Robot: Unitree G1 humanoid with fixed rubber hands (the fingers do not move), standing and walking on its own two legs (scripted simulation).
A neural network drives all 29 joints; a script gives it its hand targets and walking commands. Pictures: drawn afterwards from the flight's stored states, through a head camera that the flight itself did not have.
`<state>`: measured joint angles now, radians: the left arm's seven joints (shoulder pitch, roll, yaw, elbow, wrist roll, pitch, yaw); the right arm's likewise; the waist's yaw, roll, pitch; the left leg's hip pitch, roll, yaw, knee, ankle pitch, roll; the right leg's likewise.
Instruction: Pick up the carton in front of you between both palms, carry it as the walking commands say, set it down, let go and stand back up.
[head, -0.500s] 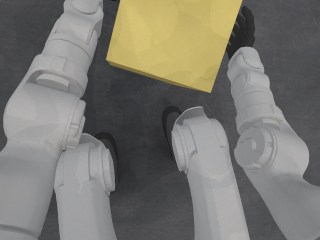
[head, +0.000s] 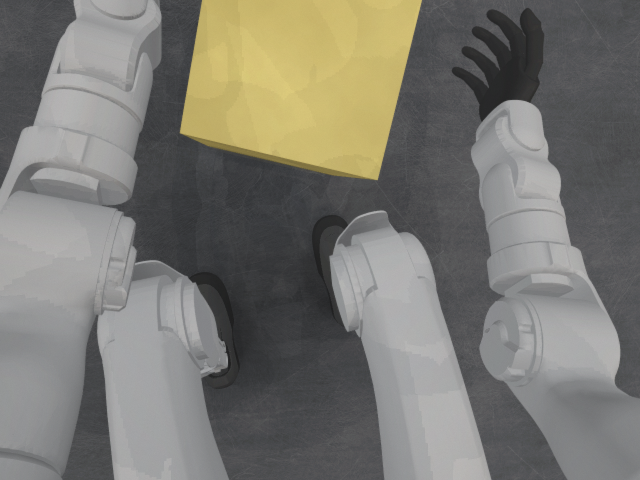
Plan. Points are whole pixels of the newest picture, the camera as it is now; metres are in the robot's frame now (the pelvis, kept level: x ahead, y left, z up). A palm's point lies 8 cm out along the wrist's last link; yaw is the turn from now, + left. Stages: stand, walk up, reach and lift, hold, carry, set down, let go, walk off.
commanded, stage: set down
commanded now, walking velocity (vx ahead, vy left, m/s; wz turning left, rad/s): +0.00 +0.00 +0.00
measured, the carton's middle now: (292, 84) +0.50 -0.08 -0.28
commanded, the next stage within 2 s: let go in 0.80 s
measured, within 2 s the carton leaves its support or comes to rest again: neither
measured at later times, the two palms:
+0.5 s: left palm out of the picture +0.59 +0.06 +0.01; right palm out of the picture +0.43 -0.29 +0.02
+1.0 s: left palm out of the picture +0.56 +0.09 +0.14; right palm out of the picture +0.41 -0.27 +0.15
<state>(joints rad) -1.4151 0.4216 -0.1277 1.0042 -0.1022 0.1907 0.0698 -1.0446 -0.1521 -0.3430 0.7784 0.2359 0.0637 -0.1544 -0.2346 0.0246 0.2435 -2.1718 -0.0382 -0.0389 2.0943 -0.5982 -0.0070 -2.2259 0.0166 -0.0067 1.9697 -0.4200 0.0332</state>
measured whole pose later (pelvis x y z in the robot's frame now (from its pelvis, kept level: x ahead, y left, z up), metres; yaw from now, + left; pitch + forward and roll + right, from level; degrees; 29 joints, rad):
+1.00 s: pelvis +0.06 +0.00 +0.24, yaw +1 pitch +43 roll +0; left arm -0.94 0.22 0.13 0.85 0.14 0.20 0.03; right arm -0.59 -0.07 -0.38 0.58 0.01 0.13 0.01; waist -0.20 0.04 -0.17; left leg -1.50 -0.06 -0.06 1.18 -0.42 -0.01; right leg -1.56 0.02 0.03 1.09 -0.29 0.02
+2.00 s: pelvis +0.15 +0.01 +0.36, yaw -1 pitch -1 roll -1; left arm 0.25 0.21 0.02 0.47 -0.02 0.06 -0.03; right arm 0.21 -0.22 -0.04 0.41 -0.02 0.16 0.03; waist 0.01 0.03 0.04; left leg -0.11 -0.03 -0.05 0.47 -0.34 0.02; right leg -0.20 0.02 0.06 0.46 -0.24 0.02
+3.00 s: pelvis +0.15 -0.02 +0.37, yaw +2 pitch -1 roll +0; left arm 0.14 0.32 0.05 0.89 0.03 0.01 0.01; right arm 0.17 -0.37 0.00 0.83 -0.03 -0.01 -0.03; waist 0.01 0.05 0.02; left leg -0.09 0.00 -0.09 0.43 -0.32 -0.02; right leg -0.18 0.03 0.00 0.45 -0.25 -0.03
